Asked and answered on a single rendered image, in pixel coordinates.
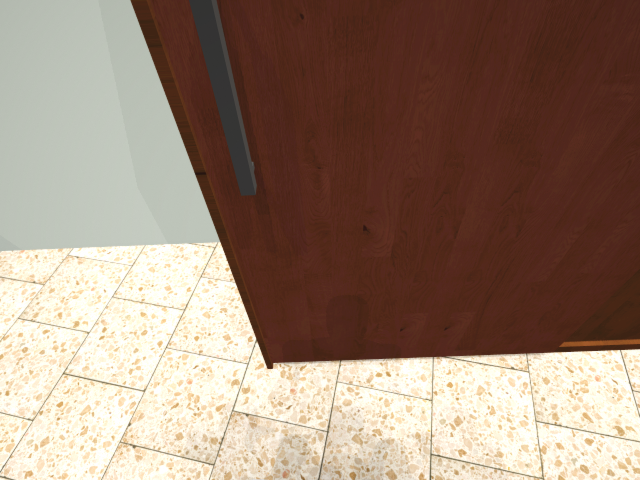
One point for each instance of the handle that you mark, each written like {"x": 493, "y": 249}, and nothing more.
{"x": 209, "y": 27}

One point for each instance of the wardrobe door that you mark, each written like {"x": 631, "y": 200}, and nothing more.
{"x": 617, "y": 319}
{"x": 434, "y": 177}

